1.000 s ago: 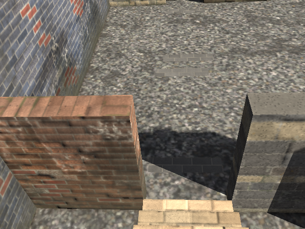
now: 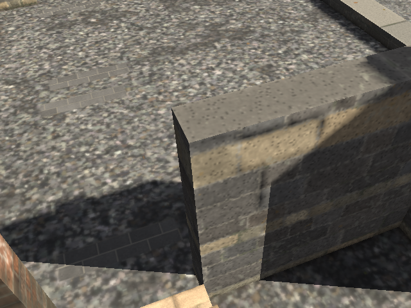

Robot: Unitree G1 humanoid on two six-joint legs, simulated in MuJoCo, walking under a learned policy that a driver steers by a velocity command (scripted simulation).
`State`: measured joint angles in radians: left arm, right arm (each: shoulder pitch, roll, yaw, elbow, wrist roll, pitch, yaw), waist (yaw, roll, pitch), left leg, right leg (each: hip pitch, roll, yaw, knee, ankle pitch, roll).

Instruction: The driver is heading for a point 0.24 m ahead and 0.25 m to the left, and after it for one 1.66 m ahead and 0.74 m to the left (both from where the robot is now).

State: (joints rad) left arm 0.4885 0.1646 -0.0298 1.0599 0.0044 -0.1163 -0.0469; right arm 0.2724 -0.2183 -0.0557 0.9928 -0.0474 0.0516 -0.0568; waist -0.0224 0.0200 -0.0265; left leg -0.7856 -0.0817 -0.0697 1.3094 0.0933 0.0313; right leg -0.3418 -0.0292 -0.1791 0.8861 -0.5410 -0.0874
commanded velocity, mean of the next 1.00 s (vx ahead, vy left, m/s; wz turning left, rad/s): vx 0.50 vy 0.00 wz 0.54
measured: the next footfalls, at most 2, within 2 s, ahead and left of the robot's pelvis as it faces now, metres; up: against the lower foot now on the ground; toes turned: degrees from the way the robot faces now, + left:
left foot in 0.34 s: +0.20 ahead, +0.11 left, -0.21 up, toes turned +14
right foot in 0.84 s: +0.52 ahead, -0.03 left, -0.43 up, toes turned +27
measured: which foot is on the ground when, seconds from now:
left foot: up 0.00-0.32, down 0.34-0.78, up 0.80-1.00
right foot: down 0.00-0.34, up 0.36-0.82, down 0.84-1.00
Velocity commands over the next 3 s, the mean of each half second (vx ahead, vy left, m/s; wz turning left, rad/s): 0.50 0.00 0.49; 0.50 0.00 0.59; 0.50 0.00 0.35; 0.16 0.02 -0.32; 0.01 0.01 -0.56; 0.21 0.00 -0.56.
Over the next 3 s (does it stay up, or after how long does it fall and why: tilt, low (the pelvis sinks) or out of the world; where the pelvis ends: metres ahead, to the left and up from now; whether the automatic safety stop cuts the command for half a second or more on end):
stays up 0.63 0.44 -0.67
